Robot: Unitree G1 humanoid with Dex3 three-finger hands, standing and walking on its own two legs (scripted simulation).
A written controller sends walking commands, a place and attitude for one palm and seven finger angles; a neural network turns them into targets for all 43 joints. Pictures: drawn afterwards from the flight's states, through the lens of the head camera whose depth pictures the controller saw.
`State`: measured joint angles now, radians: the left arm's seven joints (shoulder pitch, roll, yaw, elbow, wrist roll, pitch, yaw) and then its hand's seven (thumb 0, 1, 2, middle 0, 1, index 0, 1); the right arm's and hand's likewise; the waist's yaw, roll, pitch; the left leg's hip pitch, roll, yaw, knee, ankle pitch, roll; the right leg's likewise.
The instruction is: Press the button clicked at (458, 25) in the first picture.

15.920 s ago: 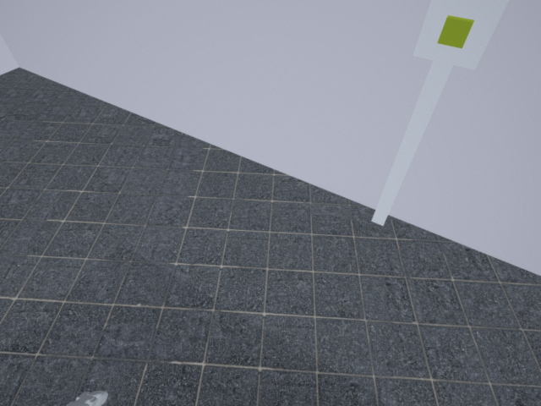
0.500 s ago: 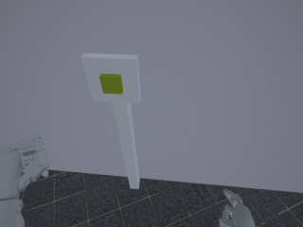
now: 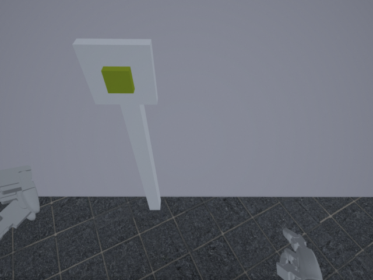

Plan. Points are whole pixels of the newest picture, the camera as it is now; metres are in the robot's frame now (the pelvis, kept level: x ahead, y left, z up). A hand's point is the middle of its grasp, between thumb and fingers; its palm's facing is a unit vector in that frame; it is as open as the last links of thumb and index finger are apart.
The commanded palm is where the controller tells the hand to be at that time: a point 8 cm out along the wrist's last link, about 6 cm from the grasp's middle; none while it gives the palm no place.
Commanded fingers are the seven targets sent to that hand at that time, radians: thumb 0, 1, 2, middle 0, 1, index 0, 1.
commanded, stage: step back with the hand held close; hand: left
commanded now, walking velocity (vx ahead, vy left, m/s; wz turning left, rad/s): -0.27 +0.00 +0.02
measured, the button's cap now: (119, 79) +0.55 +0.22 +0.13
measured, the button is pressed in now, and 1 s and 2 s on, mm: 0 0 0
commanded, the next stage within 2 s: stop stepping back and stand still in 0.92 s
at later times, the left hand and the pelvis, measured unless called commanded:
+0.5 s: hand out of the picture +0.11 +0.25 +0.17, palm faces +0.46 -0.76 -0.46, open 3.1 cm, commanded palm +0.05 +0.29 +0.18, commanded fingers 0.00 0.90 0.90 -1.30 -1.50 -1.30 -1.50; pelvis -0.07 +0.00 -0.02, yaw +3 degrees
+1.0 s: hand out of the picture +0.05 +0.25 +0.18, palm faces +0.33 -0.84 -0.43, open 3.1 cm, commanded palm -0.02 +0.29 +0.18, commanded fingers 0.00 0.90 0.90 -1.30 -1.50 -1.30 -1.50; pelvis -0.15 +0.02 -0.01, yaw -1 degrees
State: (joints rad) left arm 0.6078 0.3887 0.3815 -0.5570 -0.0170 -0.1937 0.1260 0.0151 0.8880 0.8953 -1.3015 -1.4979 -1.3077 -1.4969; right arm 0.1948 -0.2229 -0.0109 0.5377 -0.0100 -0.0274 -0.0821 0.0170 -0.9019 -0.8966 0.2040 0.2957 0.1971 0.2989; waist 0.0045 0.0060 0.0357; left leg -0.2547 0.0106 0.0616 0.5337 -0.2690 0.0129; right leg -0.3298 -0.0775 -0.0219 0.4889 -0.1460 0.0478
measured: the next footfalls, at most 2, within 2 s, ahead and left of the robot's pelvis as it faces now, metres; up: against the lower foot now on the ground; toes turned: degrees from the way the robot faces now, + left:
right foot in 0.84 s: -0.13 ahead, -0.14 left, +0.00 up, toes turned +1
left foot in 0.98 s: -0.05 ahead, +0.10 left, +0.00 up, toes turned +0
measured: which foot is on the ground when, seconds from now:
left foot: down 0.00-0.84, up 0.86-0.96, down 0.98-1.00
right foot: down 0.00-0.62, up 0.64-0.82, down 0.84-0.98, up 1.00-1.00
